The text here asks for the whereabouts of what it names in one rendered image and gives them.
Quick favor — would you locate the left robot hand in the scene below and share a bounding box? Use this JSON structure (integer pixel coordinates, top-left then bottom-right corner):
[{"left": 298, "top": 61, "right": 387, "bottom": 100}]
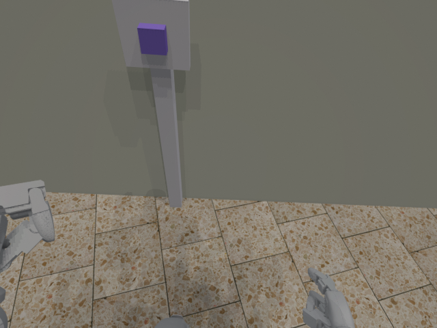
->
[{"left": 0, "top": 180, "right": 55, "bottom": 273}]

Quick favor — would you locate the left robot shin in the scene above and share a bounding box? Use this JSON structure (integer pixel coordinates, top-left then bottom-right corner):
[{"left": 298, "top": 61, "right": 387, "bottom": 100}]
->
[{"left": 171, "top": 314, "right": 184, "bottom": 320}]

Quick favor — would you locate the panel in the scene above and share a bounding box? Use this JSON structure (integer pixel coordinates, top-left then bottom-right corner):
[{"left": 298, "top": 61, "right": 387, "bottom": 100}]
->
[{"left": 112, "top": 0, "right": 191, "bottom": 208}]

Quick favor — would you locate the button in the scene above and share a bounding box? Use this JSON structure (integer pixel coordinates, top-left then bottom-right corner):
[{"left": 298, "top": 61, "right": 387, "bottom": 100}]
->
[{"left": 137, "top": 23, "right": 168, "bottom": 55}]

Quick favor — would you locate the right robot hand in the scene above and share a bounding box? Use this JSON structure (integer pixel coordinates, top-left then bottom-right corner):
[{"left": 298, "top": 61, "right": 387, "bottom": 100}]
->
[{"left": 302, "top": 267, "right": 355, "bottom": 328}]

